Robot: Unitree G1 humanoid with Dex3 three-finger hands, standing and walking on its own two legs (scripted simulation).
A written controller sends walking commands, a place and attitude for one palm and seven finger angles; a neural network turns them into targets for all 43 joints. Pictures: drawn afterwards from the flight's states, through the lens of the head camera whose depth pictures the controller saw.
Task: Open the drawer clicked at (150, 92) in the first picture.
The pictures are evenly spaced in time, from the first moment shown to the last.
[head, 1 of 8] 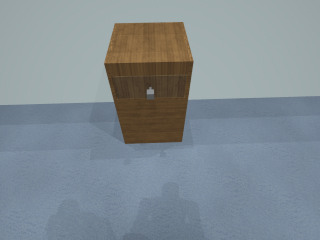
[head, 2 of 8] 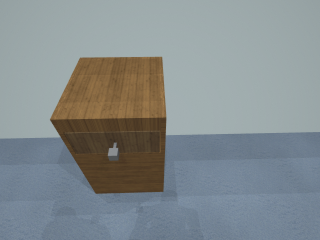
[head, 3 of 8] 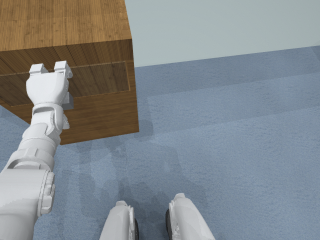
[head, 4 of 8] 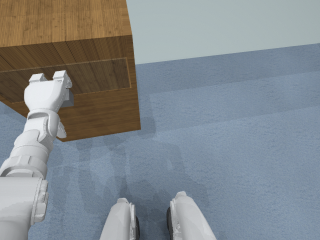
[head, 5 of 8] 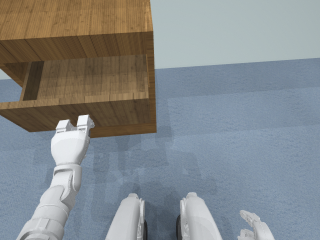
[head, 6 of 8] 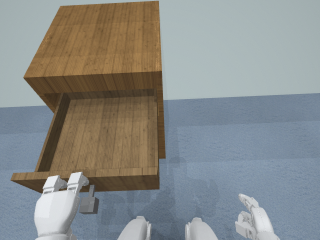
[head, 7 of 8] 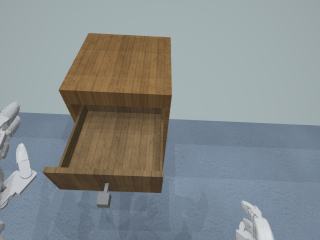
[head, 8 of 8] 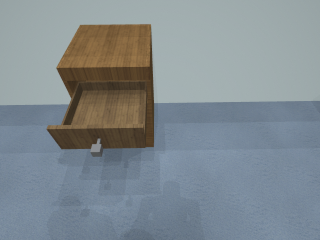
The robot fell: no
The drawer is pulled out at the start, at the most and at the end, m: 0.00 0.30 0.30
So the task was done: yes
